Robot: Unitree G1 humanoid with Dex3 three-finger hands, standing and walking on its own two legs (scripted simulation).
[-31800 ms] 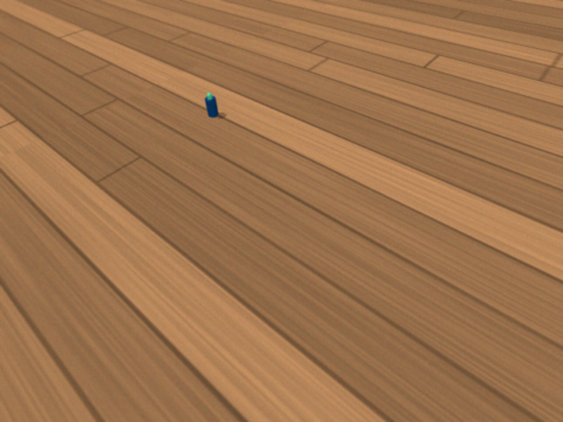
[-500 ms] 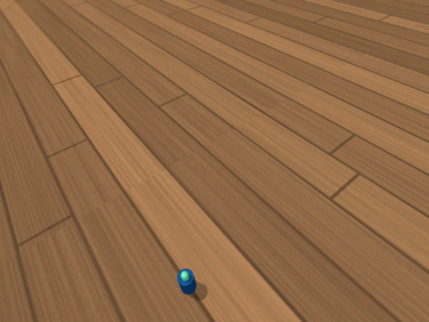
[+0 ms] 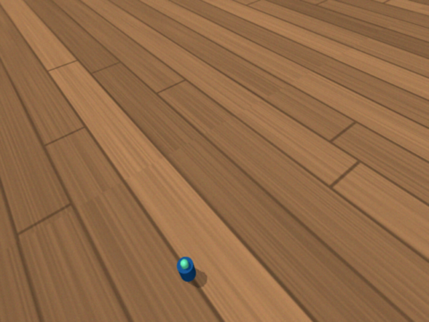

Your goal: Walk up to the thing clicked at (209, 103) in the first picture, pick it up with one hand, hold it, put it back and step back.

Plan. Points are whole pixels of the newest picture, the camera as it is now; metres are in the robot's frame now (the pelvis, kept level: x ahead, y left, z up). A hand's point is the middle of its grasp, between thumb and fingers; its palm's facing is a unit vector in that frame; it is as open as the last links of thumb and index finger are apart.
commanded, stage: step back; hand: left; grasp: from the side
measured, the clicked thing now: (186, 268) +0.44 +0.19 -0.70
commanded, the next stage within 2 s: none
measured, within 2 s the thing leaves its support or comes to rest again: neither
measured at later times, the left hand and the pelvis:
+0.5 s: hand out of the picture +0.06 +0.31 -0.18, palm faces -0.06 -0.93 -0.35, open 7.4 cm; pelvis -0.07 +0.06 -0.01, yaw -2 degrees
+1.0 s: hand out of the picture -0.04 +0.32 -0.16, palm faces +0.00 -0.92 -0.39, open 7.4 cm; pelvis -0.18 +0.07 -0.02, yaw +2 degrees
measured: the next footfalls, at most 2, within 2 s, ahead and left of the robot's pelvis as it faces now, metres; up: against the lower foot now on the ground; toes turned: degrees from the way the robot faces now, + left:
left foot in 0.18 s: +0.00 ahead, +0.13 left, +0.00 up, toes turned -1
right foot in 0.62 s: -0.07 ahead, -0.07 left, +0.00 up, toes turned +0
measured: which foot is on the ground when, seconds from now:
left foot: down 0.00-0.04, up 0.06-0.16, down 0.18-0.68, up 0.70-1.00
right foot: down 0.00-0.20, up 0.22-0.60, down 0.62-1.00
